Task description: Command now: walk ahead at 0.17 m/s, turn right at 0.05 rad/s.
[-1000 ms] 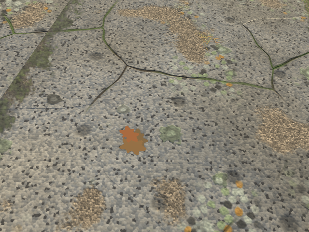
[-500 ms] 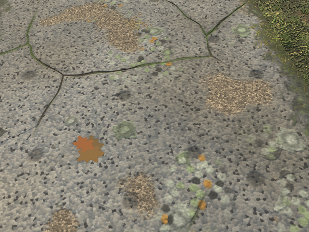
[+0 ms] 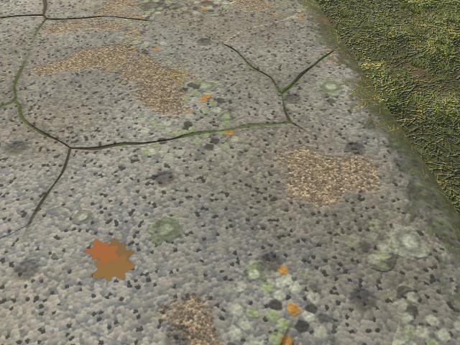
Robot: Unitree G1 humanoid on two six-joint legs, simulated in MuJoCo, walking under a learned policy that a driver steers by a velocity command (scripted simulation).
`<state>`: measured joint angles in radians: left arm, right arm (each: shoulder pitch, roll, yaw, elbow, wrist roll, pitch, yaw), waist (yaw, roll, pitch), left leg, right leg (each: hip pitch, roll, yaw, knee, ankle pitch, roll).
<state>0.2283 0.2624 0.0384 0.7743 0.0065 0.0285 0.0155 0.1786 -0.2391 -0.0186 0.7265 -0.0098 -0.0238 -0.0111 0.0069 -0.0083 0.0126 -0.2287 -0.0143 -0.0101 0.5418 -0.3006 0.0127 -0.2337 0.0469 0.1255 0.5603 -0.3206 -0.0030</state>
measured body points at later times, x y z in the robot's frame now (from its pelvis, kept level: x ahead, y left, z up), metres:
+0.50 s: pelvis +0.17 -0.01 +0.00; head +0.20 -0.02 +0.45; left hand +0.11 +0.26 -0.12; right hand +0.41 -0.22 -0.07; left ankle +0.34 +0.13 -0.70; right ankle +0.01 -0.12 -0.73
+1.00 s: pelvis +0.45 +0.03 +0.01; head +0.47 +0.03 +0.46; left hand +0.65 +0.27 -0.08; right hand +0.46 -0.25 -0.11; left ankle +0.37 +0.12 -0.73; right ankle +0.64 -0.14 -0.68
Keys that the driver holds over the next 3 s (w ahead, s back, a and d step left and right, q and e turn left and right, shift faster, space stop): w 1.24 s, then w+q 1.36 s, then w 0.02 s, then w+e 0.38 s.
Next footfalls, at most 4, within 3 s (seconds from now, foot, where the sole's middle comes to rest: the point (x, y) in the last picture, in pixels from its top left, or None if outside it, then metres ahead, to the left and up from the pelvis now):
0.60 left None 0.41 0.12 -0.77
1.14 right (278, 287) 0.71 -0.12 -0.77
1.68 left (200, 214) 0.99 0.14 -0.77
2.16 right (228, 149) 1.32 0.04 -0.77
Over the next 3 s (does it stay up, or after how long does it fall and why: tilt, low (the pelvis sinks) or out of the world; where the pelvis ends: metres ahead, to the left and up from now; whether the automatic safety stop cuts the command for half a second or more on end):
stays up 1.43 0.38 0.01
